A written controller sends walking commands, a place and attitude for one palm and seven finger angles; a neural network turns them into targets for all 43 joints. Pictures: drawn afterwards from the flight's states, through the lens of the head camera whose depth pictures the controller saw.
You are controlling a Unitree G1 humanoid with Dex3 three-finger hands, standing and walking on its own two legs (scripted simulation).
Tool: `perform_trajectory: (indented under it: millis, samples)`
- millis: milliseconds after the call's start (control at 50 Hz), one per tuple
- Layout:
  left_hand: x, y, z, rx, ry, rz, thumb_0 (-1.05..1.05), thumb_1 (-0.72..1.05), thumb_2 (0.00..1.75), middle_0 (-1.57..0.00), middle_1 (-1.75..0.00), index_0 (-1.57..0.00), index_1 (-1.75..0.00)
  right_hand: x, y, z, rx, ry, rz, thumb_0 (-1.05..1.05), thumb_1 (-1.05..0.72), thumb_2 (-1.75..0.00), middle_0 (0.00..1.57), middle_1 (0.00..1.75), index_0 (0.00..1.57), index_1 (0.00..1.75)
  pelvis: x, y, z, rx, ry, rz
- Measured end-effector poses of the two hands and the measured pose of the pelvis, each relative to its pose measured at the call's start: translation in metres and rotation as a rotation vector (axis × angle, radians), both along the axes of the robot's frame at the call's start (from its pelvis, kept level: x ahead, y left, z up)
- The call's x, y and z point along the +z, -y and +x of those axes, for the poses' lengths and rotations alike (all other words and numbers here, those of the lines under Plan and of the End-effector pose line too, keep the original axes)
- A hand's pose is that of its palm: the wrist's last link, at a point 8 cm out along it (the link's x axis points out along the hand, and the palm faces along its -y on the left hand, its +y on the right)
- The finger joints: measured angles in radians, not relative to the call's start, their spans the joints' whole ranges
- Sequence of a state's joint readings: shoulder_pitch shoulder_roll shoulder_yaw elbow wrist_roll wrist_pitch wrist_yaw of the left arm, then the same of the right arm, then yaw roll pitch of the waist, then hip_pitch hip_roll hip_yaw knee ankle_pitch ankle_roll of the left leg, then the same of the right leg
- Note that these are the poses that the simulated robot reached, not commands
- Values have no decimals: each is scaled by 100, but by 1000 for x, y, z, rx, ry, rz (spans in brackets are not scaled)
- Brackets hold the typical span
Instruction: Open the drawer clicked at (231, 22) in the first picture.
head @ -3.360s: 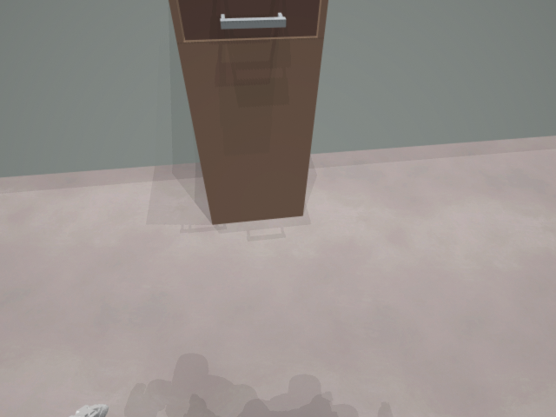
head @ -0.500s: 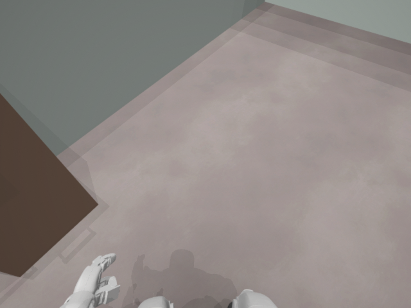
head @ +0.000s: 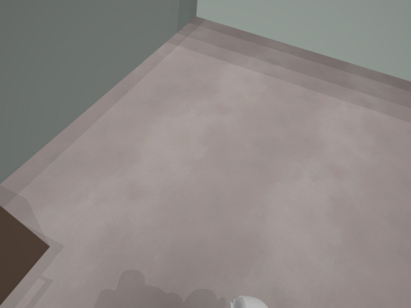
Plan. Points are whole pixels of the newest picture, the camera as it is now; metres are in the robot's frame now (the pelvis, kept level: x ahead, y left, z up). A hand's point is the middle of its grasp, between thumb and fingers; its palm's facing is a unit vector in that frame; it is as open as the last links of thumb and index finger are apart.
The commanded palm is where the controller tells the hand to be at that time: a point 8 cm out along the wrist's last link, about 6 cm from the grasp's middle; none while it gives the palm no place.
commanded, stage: walk to a spot facing it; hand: left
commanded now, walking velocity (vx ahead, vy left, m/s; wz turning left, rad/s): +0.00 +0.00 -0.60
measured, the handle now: out of the picture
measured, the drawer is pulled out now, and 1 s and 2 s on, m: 0.00 0.00 0.00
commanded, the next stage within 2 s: turn to face it in 1.00 s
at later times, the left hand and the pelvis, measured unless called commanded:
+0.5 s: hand (148, 294) +0.17 +0.13 -0.16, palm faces -0.26 -0.93 -0.25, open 7.4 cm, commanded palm none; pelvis +0.01 -0.04 -0.01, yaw -17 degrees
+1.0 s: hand (170, 249) +0.27 +0.10 -0.17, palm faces -0.56 -0.81 -0.17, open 7.4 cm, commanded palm none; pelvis +0.09 -0.02 +0.00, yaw -37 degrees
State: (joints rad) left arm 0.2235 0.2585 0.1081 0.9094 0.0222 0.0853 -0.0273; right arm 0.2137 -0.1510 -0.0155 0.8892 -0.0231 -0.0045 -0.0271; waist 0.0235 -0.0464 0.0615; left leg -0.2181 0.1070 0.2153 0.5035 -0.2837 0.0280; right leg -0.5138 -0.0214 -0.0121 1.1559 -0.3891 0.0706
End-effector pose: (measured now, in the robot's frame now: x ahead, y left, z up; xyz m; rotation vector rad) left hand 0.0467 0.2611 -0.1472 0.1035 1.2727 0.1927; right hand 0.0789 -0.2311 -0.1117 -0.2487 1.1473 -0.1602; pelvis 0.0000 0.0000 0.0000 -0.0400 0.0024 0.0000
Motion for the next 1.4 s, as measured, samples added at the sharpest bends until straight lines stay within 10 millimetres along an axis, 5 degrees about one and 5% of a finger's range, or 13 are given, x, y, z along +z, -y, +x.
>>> perform_trajectory:
  millis: [120,320,500,680,840,980,1160,1280,1400]
  samples:
    - [2,10,26,-99,-35,8,1,91,90,-20,-30,-20,-30,-8,13,-37,-125,-60,12,0,-91,-90,20,30,21,30,0,2,4,-83,-3,3]
    - [10,69,110,-308,127,69,0,90,90,-20,-30,-20,-30,-49,59,-107,-319,-184,52,1,-91,-90,20,30,20,29,-20,33,5,-206,0,28]
    - [21,85,125,-389,123,52,0,90,90,-20,-30,-20,-30,-24,69,-81,-365,-54,37,1,-91,-90,20,30,20,29,-5,35,12,-305,11,39]
    - [-6,57,142,-428,48,1,0,90,90,-20,-30,-20,-30,-5,52,-43,-394,76,-40,1,-91,-90,20,30,20,29,-13,10,45,-414,7,20]
    - [-2,61,188,-541,-20,-7,1,90,90,-20,-30,-20,-30,4,13,-77,-539,-27,-23,0,-91,-90,20,30,20,29,1,5,72,-536,12,-2]
    - [2,110,240,-672,-1,-12,1,91,90,-20,-30,-20,-30,-9,-16,-123,-711,-157,56,1,-91,-90,20,30,20,29,1,15,87,-630,14,-4]
    - [4,219,303,-874,181,-9,0,90,90,-20,-30,-20,-30,-51,-21,-174,-896,-256,169,1,-91,-90,20,30,20,29,-24,53,91,-731,24,19]
    - [18,242,301,-881,211,-10,0,90,90,-20,-30,-20,-30,-48,2,-153,-889,-210,160,1,-91,-90,20,30,20,29,-14,64,97,-720,33,19]
    - [13,237,289,-805,189,-62,0,90,90,-20,-30,-20,-30,-40,13,-113,-805,-161,162,0,-91,-90,20,30,20,29,-9,66,107,-650,30,16]
